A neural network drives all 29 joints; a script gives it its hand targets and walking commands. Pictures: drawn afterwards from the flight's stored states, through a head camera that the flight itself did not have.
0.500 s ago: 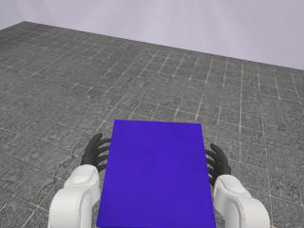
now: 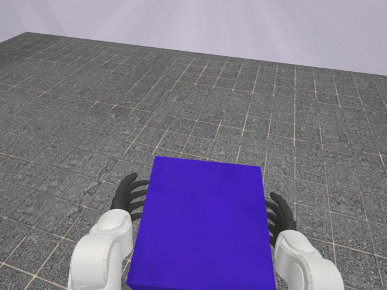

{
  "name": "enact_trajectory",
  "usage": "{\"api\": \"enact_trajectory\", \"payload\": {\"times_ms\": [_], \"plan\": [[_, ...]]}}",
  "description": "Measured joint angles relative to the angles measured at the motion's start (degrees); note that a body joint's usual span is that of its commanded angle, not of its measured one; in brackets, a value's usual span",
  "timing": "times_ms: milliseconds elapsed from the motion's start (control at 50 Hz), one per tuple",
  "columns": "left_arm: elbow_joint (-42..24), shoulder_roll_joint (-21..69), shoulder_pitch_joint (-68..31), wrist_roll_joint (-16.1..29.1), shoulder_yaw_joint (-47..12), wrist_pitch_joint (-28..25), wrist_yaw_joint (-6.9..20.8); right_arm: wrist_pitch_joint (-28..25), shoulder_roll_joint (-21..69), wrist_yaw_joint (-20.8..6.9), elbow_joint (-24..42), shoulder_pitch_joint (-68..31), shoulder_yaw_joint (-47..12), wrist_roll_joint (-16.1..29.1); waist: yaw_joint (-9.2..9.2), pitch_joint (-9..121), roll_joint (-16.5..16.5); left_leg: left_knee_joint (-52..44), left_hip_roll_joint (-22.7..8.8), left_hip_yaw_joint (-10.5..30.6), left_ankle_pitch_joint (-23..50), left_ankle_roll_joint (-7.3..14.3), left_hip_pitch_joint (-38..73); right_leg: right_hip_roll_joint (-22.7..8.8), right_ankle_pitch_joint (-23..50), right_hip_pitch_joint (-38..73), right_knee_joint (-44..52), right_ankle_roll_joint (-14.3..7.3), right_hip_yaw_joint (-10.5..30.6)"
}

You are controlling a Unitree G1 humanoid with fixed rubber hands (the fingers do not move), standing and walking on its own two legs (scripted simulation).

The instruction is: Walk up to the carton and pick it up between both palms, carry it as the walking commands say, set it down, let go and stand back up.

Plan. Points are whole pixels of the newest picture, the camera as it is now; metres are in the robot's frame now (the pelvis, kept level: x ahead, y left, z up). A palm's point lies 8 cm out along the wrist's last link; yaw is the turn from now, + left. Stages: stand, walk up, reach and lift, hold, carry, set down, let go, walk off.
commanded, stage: carry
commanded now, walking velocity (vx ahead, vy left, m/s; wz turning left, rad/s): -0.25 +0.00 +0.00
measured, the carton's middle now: (199, 239) +0.25 +0.00 +0.01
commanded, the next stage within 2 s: none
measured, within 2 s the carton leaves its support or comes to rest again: neither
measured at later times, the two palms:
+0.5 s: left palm out of the picture +0.07 +0.20 +0.09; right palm out of the picture +0.10 -0.09 +0.08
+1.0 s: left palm out of the picture +0.06 +0.17 +0.11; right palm out of the picture +0.07 -0.12 +0.09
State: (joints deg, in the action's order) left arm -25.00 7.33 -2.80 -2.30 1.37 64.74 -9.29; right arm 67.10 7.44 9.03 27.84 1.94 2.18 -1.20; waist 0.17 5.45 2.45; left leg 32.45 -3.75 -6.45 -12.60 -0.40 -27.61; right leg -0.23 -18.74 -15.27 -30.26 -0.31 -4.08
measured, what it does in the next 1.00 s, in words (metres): walks backwards: left foot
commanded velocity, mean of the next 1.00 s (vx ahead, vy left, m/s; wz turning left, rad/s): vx -0.02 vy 0.00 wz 0.00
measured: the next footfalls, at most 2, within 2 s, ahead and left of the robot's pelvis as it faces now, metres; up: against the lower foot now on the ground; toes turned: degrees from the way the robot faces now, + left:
left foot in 0.36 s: -0.14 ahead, +0.14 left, +0.00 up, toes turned +0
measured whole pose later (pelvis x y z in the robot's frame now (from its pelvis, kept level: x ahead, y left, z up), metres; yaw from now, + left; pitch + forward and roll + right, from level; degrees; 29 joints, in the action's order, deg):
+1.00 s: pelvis -0.18 +0.01 +0.00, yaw +4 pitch +2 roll +1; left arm -23.6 7.3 -3.4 -2.9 2.2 65.4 -8.7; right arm 67.6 7.4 9.4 25.9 1.0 2.1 -1.1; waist -0.5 6.9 0.6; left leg 28.8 -1.9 -4.4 -14.6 -0.6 -16.2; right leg -3.7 -5.7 -22.7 -26.4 -0.5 -5.9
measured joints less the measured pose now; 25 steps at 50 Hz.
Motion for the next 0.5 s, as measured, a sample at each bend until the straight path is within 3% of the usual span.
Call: {"api": "enact_trajectory", "payload": {"times_ms": [60,120,160,260,360,440,500], "plan": [[0.4,0.0,1.7,0.1,-0.7,-0.2,0.1,0.2,0.3,0.3,0.3,2.0,0.1,0.4,0.91,-1.5,-2.0,15.7,2.5,2.1,-11.1,-1.4,-3.5,-2.2,1.7,-0.7,-0.1,-1.3,0.4],[-2.5,0.1,3.0,0.0,-0.5,-1.1,0.2,-0.4,0.2,0.5,1.6,1.5,-0.8,1.0,1.18,-2.4,-2.7,28.6,3.4,4.5,-12.3,-1.9,-4.9,-3.3,4.1,-2.2,0.7,-1.5,1.2],[-4.2,0.1,3.2,-0.2,-0.2,-1.7,0.3,-1.0,0.1,0.7,2.2,0.6,-1.2,1.3,1.51,-2.3,-2.6,30.6,2.9,5.0,-12.8,-2.6,-3.7,-3.7,5.4,-3.6,0.8,-1.4,1.1],[-4.1,0.1,2.7,-0.6,0.0,-1.6,0.6,-0.3,0.0,0.9,2.0,-0.7,-1.1,1.2,0.77,-0.2,-2.9,16.2,2.1,3.1,-14.9,-3.1,5.6,-4.8,7.9,-7.0,1.0,-0.9,0.1],[-2.9,0.0,2.1,-0.9,0.4,-0.8,0.7,0.3,0.0,0.8,0.5,-1.4,-1.0,1.0,0.29,1.7,-2.3,-5.0,1.9,1.7,-7.6,-1.6,15.6,-4.5,9.8,-10.6,-0.6,0.6,-1.8],[-1.2,0.1,3.9,-0.8,1.3,0.6,0.6,-0.5,0.1,0.6,-3.3,1.1,-2.1,0.9,-1.28,1.6,-4.6,-3.4,2.5,2.0,-6.2,0.4,14.6,-4.3,4.6,-10.2,-2.6,2.5,-1.0],[-2.2,0.1,3.7,-0.6,0.8,0.8,0.2,-1.1,0.2,0.3,-2.1,1.7,-1.9,1.0,-2.33,0.9,-5.3,-2.4,2.8,1.9,-5.7,0.6,13.7,-4.7,6.3,-7.9,-2.2,2.9,-1.2]]}}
